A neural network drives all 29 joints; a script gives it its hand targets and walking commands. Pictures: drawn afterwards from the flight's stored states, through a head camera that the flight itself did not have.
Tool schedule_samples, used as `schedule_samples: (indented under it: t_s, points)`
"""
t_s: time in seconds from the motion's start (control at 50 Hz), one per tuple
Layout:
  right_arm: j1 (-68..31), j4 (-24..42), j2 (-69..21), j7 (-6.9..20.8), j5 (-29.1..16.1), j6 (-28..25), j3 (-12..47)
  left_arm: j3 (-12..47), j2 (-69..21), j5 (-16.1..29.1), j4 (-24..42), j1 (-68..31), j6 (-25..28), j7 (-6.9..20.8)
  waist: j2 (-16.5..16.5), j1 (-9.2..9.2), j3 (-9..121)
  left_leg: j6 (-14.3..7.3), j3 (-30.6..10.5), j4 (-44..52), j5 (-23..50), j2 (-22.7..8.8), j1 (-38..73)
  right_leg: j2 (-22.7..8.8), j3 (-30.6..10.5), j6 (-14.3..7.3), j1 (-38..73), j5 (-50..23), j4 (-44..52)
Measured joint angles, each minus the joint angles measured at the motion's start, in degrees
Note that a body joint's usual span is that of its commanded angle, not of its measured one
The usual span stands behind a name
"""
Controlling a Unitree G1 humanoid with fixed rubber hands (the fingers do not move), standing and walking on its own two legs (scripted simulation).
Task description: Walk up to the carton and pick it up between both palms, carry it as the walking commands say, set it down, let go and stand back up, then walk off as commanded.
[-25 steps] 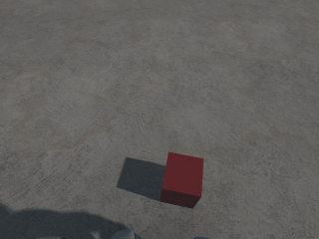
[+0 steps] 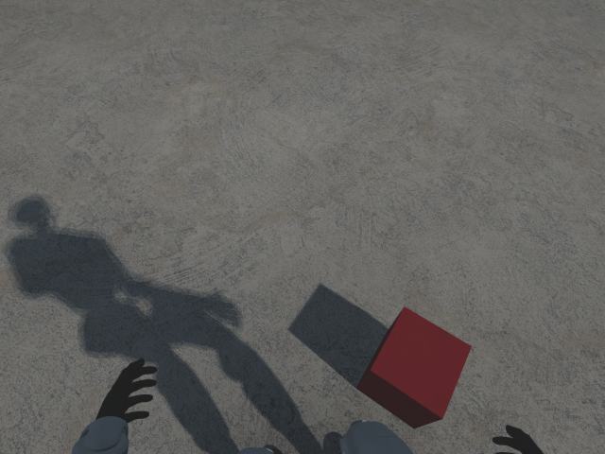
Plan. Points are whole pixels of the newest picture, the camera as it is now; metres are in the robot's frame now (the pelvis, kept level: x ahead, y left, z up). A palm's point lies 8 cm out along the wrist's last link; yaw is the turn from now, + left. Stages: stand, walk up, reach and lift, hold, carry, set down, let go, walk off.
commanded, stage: walk off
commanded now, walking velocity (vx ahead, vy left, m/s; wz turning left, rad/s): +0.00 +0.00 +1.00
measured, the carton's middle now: (409, 368) +0.32 -0.34 -0.65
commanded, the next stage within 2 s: none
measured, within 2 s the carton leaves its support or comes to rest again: neither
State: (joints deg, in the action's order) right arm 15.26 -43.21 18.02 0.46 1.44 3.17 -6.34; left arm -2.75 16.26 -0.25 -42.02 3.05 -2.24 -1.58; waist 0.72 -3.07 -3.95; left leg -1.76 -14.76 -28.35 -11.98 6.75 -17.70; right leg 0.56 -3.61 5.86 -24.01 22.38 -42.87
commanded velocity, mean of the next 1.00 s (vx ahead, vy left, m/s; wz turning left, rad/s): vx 0.00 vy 0.00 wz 1.00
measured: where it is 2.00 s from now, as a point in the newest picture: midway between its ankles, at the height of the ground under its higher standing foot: outside the picture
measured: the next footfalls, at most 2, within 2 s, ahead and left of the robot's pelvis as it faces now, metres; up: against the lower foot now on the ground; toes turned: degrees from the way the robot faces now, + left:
right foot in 0.06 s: +0.07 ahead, -0.14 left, +0.00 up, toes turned +8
left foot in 0.52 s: -0.01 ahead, +0.11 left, +0.00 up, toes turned +38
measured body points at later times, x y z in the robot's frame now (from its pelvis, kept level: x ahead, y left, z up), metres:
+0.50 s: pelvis +0.01 -0.01 -0.01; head +0.06 +0.02 +0.43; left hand -0.07 +0.28 -0.13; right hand +0.32 -0.14 -0.10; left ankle -0.05 +0.09 -0.73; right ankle +0.03 -0.14 -0.74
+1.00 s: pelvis +0.05 +0.00 -0.01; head +0.08 +0.03 +0.44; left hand -0.05 +0.31 -0.09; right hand +0.35 -0.10 -0.12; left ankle -0.04 +0.09 -0.74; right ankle +0.16 -0.05 -0.74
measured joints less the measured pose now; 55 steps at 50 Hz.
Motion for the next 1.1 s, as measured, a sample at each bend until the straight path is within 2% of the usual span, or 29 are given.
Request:
schedule_samples:
  t_s: [0.06, 0.08, 0.12, 0.14, 0.2, 0.26, 0.34, 0.4, 0.48, 0.5, 0.52, 0.54, 0.58, 0.62, 0.7, 0.8, 0.9, 0.94, 0.98, 1.0, 1.04, 1.1]
  points:
    - [-0.14, 0.65, 0.62, 0.23, -0.30, 0.19, -0.40, 0.04, -0.02, 0.03, 1.18, 0.74, 0.93, -0.63, 0.58, 0.28, 0.41, 1.53, -3.02, -1.52, -0.75, 1.38, -0.51, 1.14, 0.24, -0.72, 5.79, -3.66, 12.27]
    - [-0.41, 0.90, 0.81, 0.19, -0.53, 0.03, -0.57, 0.03, 0.01, -0.21, 1.41, 1.32, 1.25, -1.04, 0.88, 0.46, 0.39, 2.21, -3.21, -3.90, -3.49, 1.67, -1.38, 0.99, 0.98, -2.34, 7.10, -8.12, 15.09]
    - [-1.07, 1.14, 1.07, -0.01, -0.04, -0.09, -0.94, 0.36, -0.14, -0.62, 1.53, 2.63, 1.11, -1.30, 1.79, 0.41, 0.29, 4.26, 1.04, -13.49, -11.91, 0.90, -5.20, 0.10, 3.42, -5.35, 7.75, -9.36, 14.76]
    - [-1.30, 1.28, 1.32, 0.18, 0.27, -0.06, -1.05, 0.49, -0.31, -0.71, 1.62, 3.37, 0.99, -1.22, 2.12, 0.56, 0.28, 5.02, 3.75, -18.94, -13.27, 0.07, -7.23, -0.61, 4.59, -6.16, 8.49, -8.92, 15.19]
    - [-1.78, 1.56, 2.05, 1.72, 0.19, 0.45, -1.21, 0.63, -0.97, -1.04, 2.30, 5.16, 0.78, -0.90, 2.83, 1.29, 0.20, 6.63, 9.16, -32.40, -11.83, -3.29, -11.61, -2.58, 7.93, -6.70, 10.88, -8.38, 17.18]
    - [-2.31, 1.50, 2.03, 2.79, -0.39, 1.07, -0.85, 0.67, -1.48, -1.46, 3.29, 6.35, 1.13, -0.73, 2.54, 2.12, -0.02, 8.32, 12.45, -37.15, -9.86, -6.84, -12.79, -4.48, 11.16, -6.58, 12.28, -7.82, 17.58]
    - [-4.60, 2.55, 1.12, 3.35, -0.79, 1.76, -0.17, 0.42, -1.81, -1.63, 3.73, 8.50, 1.78, -0.35, 1.66, 3.14, -0.79, 9.15, 15.12, -33.14, -10.13, -9.59, -11.54, -7.01, 15.32, -6.15, 13.02, -6.25, 16.26]
    - [-7.41, 4.30, 0.14, 3.71, -0.99, 2.02, 0.42, -0.23, -1.37, -1.50, 3.21, 10.50, 1.97, 0.28, 0.78, 4.02, -1.56, 8.45, 17.43, -26.28, -11.42, -10.47, -9.26, -8.95, 18.30, -5.43, 13.11, -4.62, 14.13]
    - [-11.03, 6.55, -0.83, 3.56, -0.88, 1.72, 1.04, -1.27, 0.15, -0.85, 2.42, 13.02, 1.47, 1.27, -0.62, 5.30, -1.83, 6.38, 20.76, -15.11, -11.81, -9.66, -4.33, -11.96, 22.25, -3.58, 12.57, -1.52, 9.41]
    - [-11.60, 7.04, -0.95, 3.29, -0.52, 1.38, 1.09, -1.55, 0.69, -0.47, 2.39, 13.72, 1.24, 1.48, -1.17, 5.51, -1.58, 5.61, 21.38, -11.16, -10.15, -8.98, -2.53, -13.06, 22.99, -2.93, 11.87, -0.28, 7.16]
    - [-12.06, 7.42, -0.89, 2.87, -0.01, 0.77, 1.17, -1.80, 1.25, -0.13, 2.38, 14.50, 1.02, 1.68, -1.69, 5.57, -1.26, 3.83, 21.37, -6.98, -5.93, -8.13, -0.89, -14.48, 23.26, -2.23, 10.26, 1.04, 3.18]
    - [-12.30, 7.57, -0.90, 2.41, 0.08, 0.15, 1.32, -2.11, 1.76, -0.19, 2.32, 14.48, 0.55, 1.90, -2.44, 5.66, -1.47, 1.75, 20.90, -7.81, -4.68, -7.23, -1.75, -15.11, 21.29, -1.04, 7.61, 5.01, -2.96]
    - [-11.08, 7.47, -0.89, 1.61, -0.63, -0.75, 1.66, -2.32, 2.32, -0.81, 2.71, 13.66, -0.70, 1.83, -3.22, 5.84, -1.67, -0.55, 19.35, -9.60, -6.27, -6.34, -2.68, -12.77, 14.40, 0.61, 1.80, 10.39, -14.87]
    - [-8.84, 6.81, -0.95, 0.65, -0.79, -0.66, 1.70, -2.07, 2.29, -0.82, 3.44, 12.25, -1.12, 1.62, -3.53, 5.39, -1.75, -1.12, 17.35, -7.73, -6.16, -5.54, -1.71, -10.87, 10.46, 1.40, -2.20, 8.29, -20.65]
    - [-5.19, 5.65, -0.80, -0.24, -0.76, -0.19, 1.64, -1.20, 1.47, -1.44, 5.06, 9.15, -1.15, 1.52, -3.08, 3.35, -1.41, -1.27, 13.06, -3.33, -3.11, -3.92, -0.63, -9.38, 6.32, 1.86, -7.68, 0.88, -22.46]
    - [-1.65, 4.79, -0.48, 0.18, -0.53, -0.58, 1.51, -0.36, 0.42, -1.31, 6.33, 5.81, -1.39, 1.31, -2.01, 1.28, -0.55, -1.14, 7.81, -2.07, -1.87, -2.27, -1.00, -6.63, 2.96, 1.39, -8.30, -0.69, -15.85]
    - [0.47, 4.05, 0.10, 0.73, -0.09, -0.35, 1.11, 0.14, -0.38, -0.54, 7.27, 2.79, -0.86, 0.87, -0.76, -0.40, -0.25, 0.03, 2.31, -2.69, -1.84, -0.70, -1.36, -2.15, 1.07, 0.34, -3.80, 0.54, -4.94]
    - [0.70, 3.75, 0.47, 0.96, -0.07, -0.14, 0.82, 0.25, -0.65, -0.21, 7.52, 2.01, -0.36, 0.63, -0.22, -0.77, -0.16, 0.84, 0.08, -3.10, -2.00, 0.03, -1.33, -0.30, 0.81, -0.18, -0.55, 0.13, 0.90]
    - [0.82, 3.73, 0.93, 1.04, -0.50, -0.15, 0.54, 0.37, -0.78, -0.32, 7.78, 2.06, 0.37, 0.07, 0.20, -0.51, 0.27, 1.86, -1.87, -4.36, -2.64, 1.09, -1.68, 0.66, 1.22, -1.04, 4.21, -3.68, 10.44]
    - [0.52, 3.77, 1.21, 0.96, -0.88, -0.33, 0.27, 0.45, -0.91, -0.60, 7.72, 2.28, 0.73, -0.30, 0.85, -0.42, 0.11, 2.47, -2.19, -6.64, -5.20, 1.24, -2.43, 0.66, 2.09, -3.05, 5.26, -7.95, 12.43]
    - [-0.19, 3.73, 1.50, 0.82, -0.34, -0.30, -0.17, 0.80, -0.99, -0.90, 7.47, 3.20, 0.74, -0.44, 1.70, -0.54, -0.09, 4.18, 1.96, -15.79, -12.51, 0.51, -5.85, -0.57, 4.55, -5.79, 6.16, -8.45, 11.97]
    - [-1.01, 3.85, 2.29, 1.90, 0.19, 0.22, -0.72, 0.78, -1.46, -1.01, 7.14, 4.97, 0.62, -0.29, 2.62, 0.18, -0.21, 6.08, 8.38, -30.06, -12.56, -2.48, -10.49, -2.87, 7.99, -6.61, 9.00, -7.62, 14.17]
